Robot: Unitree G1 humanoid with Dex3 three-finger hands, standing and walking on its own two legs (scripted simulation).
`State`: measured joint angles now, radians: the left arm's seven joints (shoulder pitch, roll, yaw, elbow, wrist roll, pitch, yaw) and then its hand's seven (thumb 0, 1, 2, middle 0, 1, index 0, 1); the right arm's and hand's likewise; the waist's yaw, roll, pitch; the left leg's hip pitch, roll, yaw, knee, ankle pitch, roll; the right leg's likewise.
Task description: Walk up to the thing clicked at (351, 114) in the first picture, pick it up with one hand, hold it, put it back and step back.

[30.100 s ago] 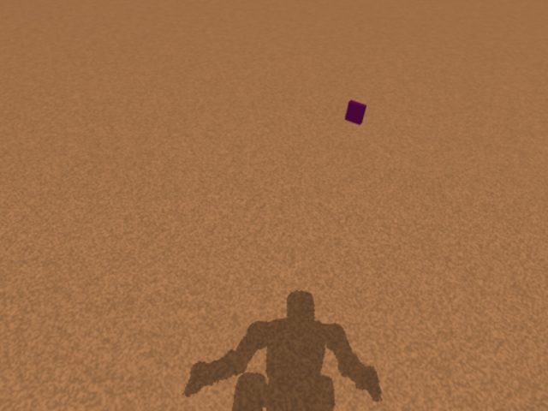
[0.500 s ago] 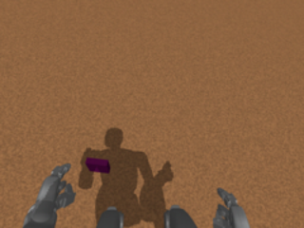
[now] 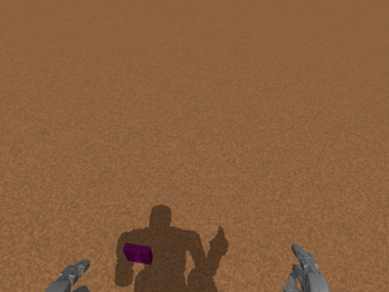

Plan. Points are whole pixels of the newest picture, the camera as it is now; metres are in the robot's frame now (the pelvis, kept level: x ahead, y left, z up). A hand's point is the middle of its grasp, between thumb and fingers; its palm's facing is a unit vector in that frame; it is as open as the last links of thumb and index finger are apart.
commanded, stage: home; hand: left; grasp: from above
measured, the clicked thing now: (138, 254) +0.46 +0.21 -0.65
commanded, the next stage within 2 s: stand in 1.82 s
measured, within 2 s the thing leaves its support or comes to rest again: neither
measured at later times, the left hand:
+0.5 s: hand out of the picture +0.15 +0.18 -0.05, palm faces +0.04 -0.98 -0.20, open 7.4 cm
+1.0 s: hand out of the picture +0.15 +0.18 -0.05, palm faces +0.04 -0.98 -0.20, open 7.4 cm
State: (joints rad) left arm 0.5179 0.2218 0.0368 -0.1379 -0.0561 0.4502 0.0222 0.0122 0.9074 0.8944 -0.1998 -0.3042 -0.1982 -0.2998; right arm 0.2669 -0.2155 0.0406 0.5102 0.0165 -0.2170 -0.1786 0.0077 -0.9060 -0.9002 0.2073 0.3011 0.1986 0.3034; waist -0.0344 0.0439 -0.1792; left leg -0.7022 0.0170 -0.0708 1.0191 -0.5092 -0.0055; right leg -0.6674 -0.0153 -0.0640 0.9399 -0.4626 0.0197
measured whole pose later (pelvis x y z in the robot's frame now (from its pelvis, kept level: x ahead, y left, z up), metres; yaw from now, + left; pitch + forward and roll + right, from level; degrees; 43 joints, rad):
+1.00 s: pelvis -0.01 +0.00 +0.00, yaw +0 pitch +9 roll -3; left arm 0.50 0.23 0.03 -0.13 -0.05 0.45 0.02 0.01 0.91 0.89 -0.20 -0.30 -0.20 -0.30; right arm 0.28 -0.21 0.04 0.55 0.01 -0.24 -0.18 0.01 -0.90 -0.90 0.21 0.30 0.20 0.30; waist -0.04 0.04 -0.16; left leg -0.69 0.02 -0.06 1.03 -0.50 0.00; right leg -0.66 -0.01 -0.06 0.94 -0.44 0.03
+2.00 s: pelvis -0.01 +0.00 +0.01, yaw +0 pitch +5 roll -2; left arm 0.33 0.26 0.01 0.20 0.03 0.22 0.03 0.01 0.91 0.89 -0.20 -0.31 -0.20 -0.30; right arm 0.21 -0.24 0.02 0.68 -0.08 -0.13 -0.10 0.01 -0.91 -0.90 0.21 0.30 0.20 0.30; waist 0.01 0.01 -0.05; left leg -0.57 0.00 -0.04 0.96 -0.48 0.01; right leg -0.56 -0.03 -0.03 0.91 -0.44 0.02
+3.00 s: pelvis -0.01 +0.00 +0.07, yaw +0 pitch -4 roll +0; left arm 0.17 0.29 0.04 1.14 0.03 0.00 0.03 0.01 0.91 0.89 -0.20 -0.30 -0.20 -0.30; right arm 0.16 -0.30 -0.03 1.11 -0.02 0.00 -0.01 0.00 -0.91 -0.90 0.21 0.30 0.20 0.30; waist 0.01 0.01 0.06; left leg -0.11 -0.02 -0.04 0.37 -0.19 0.01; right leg -0.11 -0.05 -0.04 0.37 -0.18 0.03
